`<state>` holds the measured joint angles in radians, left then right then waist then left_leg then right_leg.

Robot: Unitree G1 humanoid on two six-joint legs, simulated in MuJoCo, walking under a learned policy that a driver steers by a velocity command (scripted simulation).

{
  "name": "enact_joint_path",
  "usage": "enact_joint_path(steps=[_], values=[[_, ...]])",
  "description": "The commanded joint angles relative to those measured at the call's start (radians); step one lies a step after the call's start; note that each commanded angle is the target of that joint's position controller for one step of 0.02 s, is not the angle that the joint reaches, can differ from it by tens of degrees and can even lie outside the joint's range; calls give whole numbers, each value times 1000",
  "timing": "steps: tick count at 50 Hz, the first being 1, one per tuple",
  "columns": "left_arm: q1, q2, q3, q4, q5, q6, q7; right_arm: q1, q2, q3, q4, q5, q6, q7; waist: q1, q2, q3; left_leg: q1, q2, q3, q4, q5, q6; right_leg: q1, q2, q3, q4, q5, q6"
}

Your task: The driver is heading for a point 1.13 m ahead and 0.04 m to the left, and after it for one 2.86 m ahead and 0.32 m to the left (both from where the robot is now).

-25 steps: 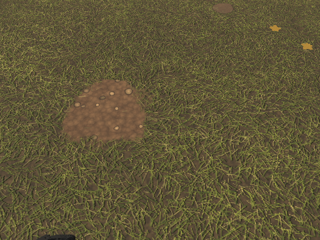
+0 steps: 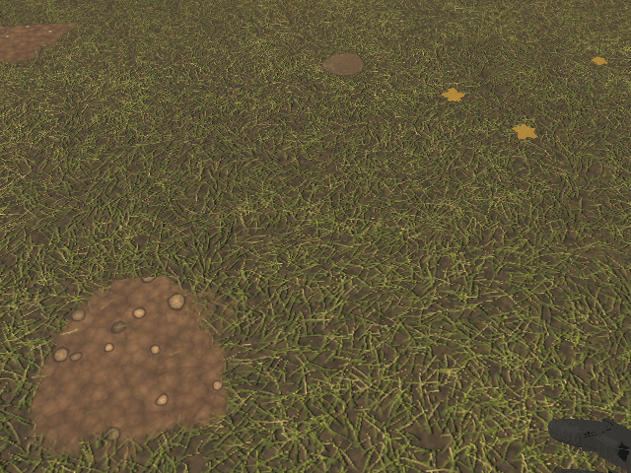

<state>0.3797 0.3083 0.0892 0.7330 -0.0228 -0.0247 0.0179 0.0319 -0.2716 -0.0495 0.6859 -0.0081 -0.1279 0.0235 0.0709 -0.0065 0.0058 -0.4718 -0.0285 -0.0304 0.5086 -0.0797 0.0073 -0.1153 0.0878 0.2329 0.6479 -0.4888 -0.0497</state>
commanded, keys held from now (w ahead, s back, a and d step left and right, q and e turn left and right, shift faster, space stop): w+e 0.14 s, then w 0.50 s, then w+q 0.36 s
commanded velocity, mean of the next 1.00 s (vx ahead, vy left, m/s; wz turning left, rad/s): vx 0.50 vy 0.00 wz -0.12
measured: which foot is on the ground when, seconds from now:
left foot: down 0.00-0.50, up 0.52-0.96, down 0.98-1.00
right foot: up 0.00-0.46, down 0.48-1.00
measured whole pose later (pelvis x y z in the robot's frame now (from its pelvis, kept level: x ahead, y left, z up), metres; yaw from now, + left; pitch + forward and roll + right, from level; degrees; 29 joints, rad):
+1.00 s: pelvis +0.58 -0.08 -0.01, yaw -3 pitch +3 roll +0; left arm 0.43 0.25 0.01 0.90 0.10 -0.10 -0.05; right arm 0.07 -0.27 -0.01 0.75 -0.04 -0.08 0.06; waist 0.03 0.00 -0.02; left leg -0.55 -0.03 0.04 0.56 -0.06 0.09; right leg 0.15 -0.04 -0.17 0.36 -0.50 0.02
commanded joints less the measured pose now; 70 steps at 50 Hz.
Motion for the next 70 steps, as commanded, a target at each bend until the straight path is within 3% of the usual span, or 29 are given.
enact_joint_path(steps=[1, 3, 5, 10, 19, 23, 24, 25, 26, 27, 28, 30, 32, 36, 41, 46, 49, 50, 51, 52, 53, 54, 56, 58, 64, 66, 67, 69, 70], values=[[93, 54, -14, -106, -20, -26, 1, 338, -236, -82, 12, 3, 0, -4, -132, 314, -331, 833, 461, -794, -196, -450, 262, -642, -28, -46, 614, -104, 26], [-65, 142, 10, -115, -8, -16, 1, 239, -133, -51, -11, 4, 17, -13, -151, 114, -105, 594, 381, -514, -221, -400, 184, -680, -114, -85, 680, 56, 38], [-114, 117, 15, -136, 3, -11, -8, 184, -95, -35, 2, -7, 22, -18, -109, 107, -13, 411, 309, -321, -264, -192, 163, -615, -171, -93, 593, 143, 37], [-146, 30, -7, -159, 3, 3, -16, 209, -131, -47, 52, 2, 5, -15, -90, 85, 14, 343, 294, -136, -352, 8, 204, -596, -193, -118, 418, 225, 50], [-384, 9, -32, -210, -1, -33, -60, 309, -200, -56, 137, 38, 42, -12, -153, 76, 61, 454, 290, 28, -335, 156, 168, -494, -154, -236, -35, 430, 22], [-178, 94, 14, -156, 14, -31, -54, 298, -216, -54, 162, 53, 63, -21, -6, 94, -74, 469, 262, 107, -34, 584, 112, -126, -63, -311, -163, 402, -60], [-15, 152, 41, -114, 17, -24, -41, 298, -179, -36, 154, 37, 59, -25, 66, 68, -179, 307, 220, 139, 190, 459, 70, 148, -129, -226, -128, 436, -99], [80, 269, 60, -103, 30, -19, -28, 360, -69, 2, 107, 6, 42, -19, 40, -174, -314, -89, 74, 149, 595, -103, -2, 504, -407, 235, -163, 349, -245], [321, 119, 0, -40, 129, -53, -39, 435, -1, 37, 132, -137, 0, 69, 112, -173, -508, -213, -33, -127, 593, -396, 68, 666, -401, 496, -344, -37, -317], [243, 99, 10, 11, 124, -80, -46, 252, -37, 12, 100, -92, -12, 72, 89, -157, -31, -477, -2, -92, 721, -320, 73, 460, -365, 377, -388, -120, -215], [106, 86, 2, -6, 82, -91, -44, 223, -81, 11, 102, -76, -20, 48, 41, -131, 3, -425, 62, -60, 734, -254, 87, 283, -346, 239, -408, -46, -192], [-19, -13, -43, -17, 63, -102, -36, 250, -70, 22, 100, -93, -10, 21, -60, -82, -29, -275, 140, -55, 686, -169, 89, 71, -322, 111, -430, 157, -178], [-99, -38, -58, -45, 84, -99, -32, 250, -49, 34, 105, -83, 16, 22, -105, -70, -37, -198, 156, -52, 643, -153, 59, -63, -320, 63, -492, 246, -198], [-45, 29, -45, -24, 121, -113, -38, 145, -22, 53, 74, -66, 35, 43, -69, -37, -5, -270, 159, -18, 423, 60, 10, -64, -317, -105, -531, 477, -225], [53, 53, -48, 49, 119, -100, -70, 46, -25, 53, 37, -53, 55, 59, -40, -54, 44, -198, 107, 21, 183, 296, 28, -26, -321, -251, -503, 584, -185], [100, 77, -44, 121, 112, -86, -62, -48, -61, 34, 3, -48, 50, 49, -28, -54, 70, -180, 49, 57, 53, 185, 83, 193, -358, -311, -441, 705, -132], [92, 127, -34, 133, 119, -89, -62, 45, -143, -5, 5, -19, 32, 29, -108, -56, -16, 155, -80, 147, 35, 92, 156, 159, -300, -416, -189, 1181, -63], [183, 66, -56, 131, 155, -94, -60, 213, -199, -26, 53, -19, 24, 16, -106, 21, -186, 545, -43, 50, 187, 240, 245, -53, -255, -424, 65, 1056, 0], [264, 11, -94, 109, 167, -105, -74, 451, -201, -37, 106, -15, 29, 5, -188, 127, -433, 1019, 173, -355, 105, 81, 444, -419, -158, -361, 372, 649, 99], [95, 45, -80, 98, 126, -98, -107, 640, -187, -27, 179, -32, 41, 5, -298, 102, -429, 1082, 292, -673, -118, -71, 457, -592, -10, -256, 614, -45, 100], [-107, 32, -77, 38, 86, -97, -103, 629, -206, -44, 207, -42, 18, 3, -315, 74, -163, 919, 265, -608, -185, -262, 334, -782, -64, -126, 713, -22, 50], [-171, 70, -72, 21, 92, -105, -76, 514, -191, -42, 191, -33, 3, 3, -274, 78, -34, 696, 244, -547, -196, -253, 314, -798, -118, -97, 704, 37, 42], [-129, 24, -92, 15, 132, -101, -31, 358, -60, 9, 172, -27, -10, 11, -135, 53, -50, 387, 205, -423, -243, -91, 318, -582, -182, -95, 580, 123, 19], [-108, -1, -103, 9, 132, -72, -14, 214, -45, 24, 113, -28, -14, 17, -49, 33, -41, 163, 174, -378, -312, -132, 312, -449, -198, -116, 493, 86, 39], [-270, -48, -134, -66, 102, -57, -33, 298, -167, -10, 82, -58, -13, 59, -112, 56, -11, -108, 38, -215, -250, -33, 249, -170, -112, -266, 108, 436, 99], [-266, 9, -119, -77, 93, -70, -40, 316, -180, -18, 60, -64, -3, 77, -102, 57, -4, -92, 56, -275, -181, -28, 256, -117, -75, -275, 70, 440, 97], [-87, 27, -108, -27, 129, -82, -38, 232, -157, -5, 15, -108, -2, 71, -22, 65, -34, -182, 60, -274, -50, 38, 221, 39, -83, -267, 313, 525, 94], [353, 120, -55, 77, 128, -104, -20, 6, -133, 0, -97, -92, -20, 62, 223, -99, -89, -412, -25, -267, 347, 224, 155, 389, -64, -250, 207, 342, 34], [384, 194, -44, 53, 84, -109, -9, 165, 10, 36, -57, -49, -46, 89, 176, -204, -170, -385, -155, -170, 688, -242, 88, 447, -334, 110, -98, 645, -217]])
Next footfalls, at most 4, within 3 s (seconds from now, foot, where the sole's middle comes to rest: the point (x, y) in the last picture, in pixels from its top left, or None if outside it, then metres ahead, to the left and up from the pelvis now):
0.48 right None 0.38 -0.18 -0.76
0.98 left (355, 345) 0.77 0.00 -0.76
1.38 right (437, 289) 0.94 -0.20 -0.76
1.90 left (295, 254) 1.17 0.19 -0.95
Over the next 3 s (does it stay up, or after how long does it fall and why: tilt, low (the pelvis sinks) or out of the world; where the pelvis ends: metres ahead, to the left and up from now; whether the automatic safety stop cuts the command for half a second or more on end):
stays up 1.26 0.12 -0.16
